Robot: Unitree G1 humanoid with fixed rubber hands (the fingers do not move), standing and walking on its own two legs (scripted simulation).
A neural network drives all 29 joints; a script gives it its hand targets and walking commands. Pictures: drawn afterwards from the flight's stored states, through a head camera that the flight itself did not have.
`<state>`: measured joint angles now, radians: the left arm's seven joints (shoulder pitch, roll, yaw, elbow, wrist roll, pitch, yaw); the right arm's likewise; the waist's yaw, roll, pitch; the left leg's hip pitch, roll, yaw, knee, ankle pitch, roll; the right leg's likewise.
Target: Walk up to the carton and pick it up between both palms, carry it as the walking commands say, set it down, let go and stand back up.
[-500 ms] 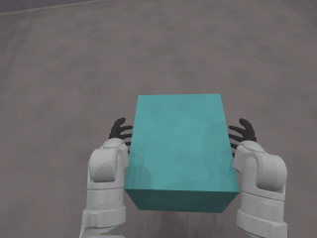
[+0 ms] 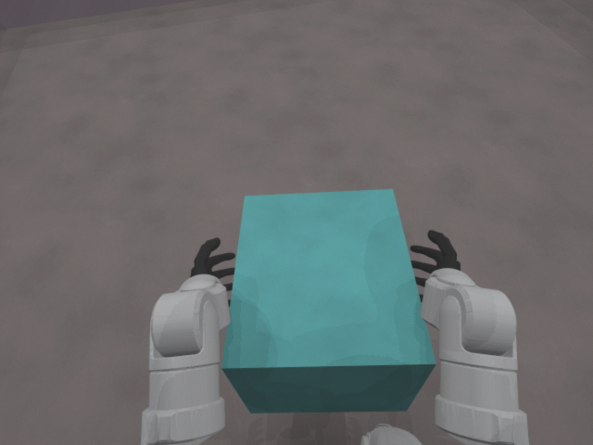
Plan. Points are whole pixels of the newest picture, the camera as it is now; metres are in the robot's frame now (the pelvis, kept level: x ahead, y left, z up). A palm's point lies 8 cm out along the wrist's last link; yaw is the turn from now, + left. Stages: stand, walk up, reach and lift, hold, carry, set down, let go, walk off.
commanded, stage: carry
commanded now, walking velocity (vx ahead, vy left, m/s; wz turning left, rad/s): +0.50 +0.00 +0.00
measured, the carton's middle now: (322, 299) +0.31 +0.00 -0.03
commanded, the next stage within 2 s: none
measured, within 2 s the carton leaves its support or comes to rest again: neither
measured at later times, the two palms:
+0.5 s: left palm (208, 111) +0.62 +0.19 +0.07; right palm (373, 90) +0.66 -0.11 +0.07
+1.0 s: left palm (233, 23) +0.95 +0.18 +0.06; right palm (360, 10) +0.98 -0.12 +0.06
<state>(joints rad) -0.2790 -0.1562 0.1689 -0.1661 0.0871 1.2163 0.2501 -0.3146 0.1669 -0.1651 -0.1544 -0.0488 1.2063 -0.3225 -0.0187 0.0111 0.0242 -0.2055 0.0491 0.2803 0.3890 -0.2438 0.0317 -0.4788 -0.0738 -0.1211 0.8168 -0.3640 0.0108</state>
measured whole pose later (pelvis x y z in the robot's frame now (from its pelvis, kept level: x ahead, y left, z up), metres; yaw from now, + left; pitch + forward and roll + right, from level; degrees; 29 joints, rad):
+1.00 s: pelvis +0.68 +0.01 +0.01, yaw +6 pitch +5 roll +2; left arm -0.31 -0.17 0.12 -0.18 0.13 1.21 0.23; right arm -0.32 0.17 -0.21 -0.23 -0.04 1.22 -0.31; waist 0.00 -0.01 0.02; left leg -0.47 0.05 0.08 0.91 -0.36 -0.02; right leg -0.22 -0.08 -0.25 0.38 -0.24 -0.04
